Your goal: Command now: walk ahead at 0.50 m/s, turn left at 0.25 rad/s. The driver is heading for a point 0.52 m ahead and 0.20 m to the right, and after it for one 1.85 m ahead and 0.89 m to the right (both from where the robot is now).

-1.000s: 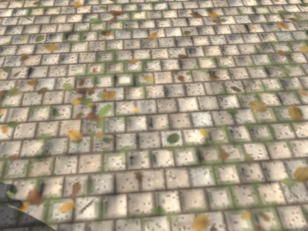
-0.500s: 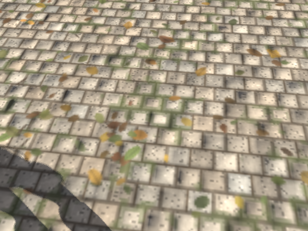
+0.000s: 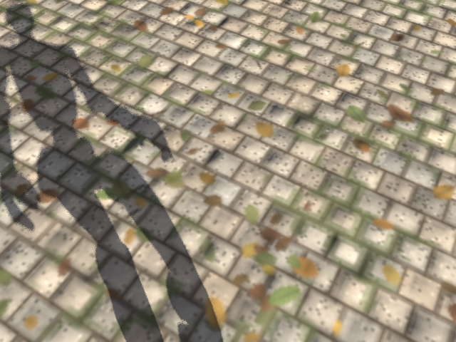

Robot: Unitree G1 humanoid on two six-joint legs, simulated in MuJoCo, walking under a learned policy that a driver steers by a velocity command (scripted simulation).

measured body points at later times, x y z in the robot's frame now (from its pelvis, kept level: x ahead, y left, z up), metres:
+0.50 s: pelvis +0.27 -0.03 -0.01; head +0.30 -0.04 +0.44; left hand +0.48 +0.17 -0.12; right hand +0.20 -0.28 -0.15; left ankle +0.08 +0.06 -0.70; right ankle +0.36 -0.11 -0.73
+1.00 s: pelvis +0.49 -0.07 +0.00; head +0.54 -0.07 +0.45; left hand +0.68 +0.17 -0.13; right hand +0.53 -0.37 -0.10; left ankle +0.63 -0.03 -0.73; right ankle +0.37 -0.10 -0.69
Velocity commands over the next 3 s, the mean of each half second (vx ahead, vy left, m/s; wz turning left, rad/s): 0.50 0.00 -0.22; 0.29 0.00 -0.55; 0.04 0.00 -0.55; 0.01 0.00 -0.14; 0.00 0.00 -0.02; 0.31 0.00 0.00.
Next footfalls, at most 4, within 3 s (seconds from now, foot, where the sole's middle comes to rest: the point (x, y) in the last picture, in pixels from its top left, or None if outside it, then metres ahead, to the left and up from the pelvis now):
0.48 right None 0.40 -0.12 -0.76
0.96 left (261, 267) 0.67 -0.05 -0.76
1.38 right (305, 338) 0.46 -0.17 -0.76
1.78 left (253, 288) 0.60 -0.02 -0.76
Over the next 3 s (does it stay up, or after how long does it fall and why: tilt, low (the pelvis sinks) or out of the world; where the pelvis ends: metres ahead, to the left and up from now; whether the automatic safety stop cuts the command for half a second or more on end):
stays up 0.56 -0.19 0.02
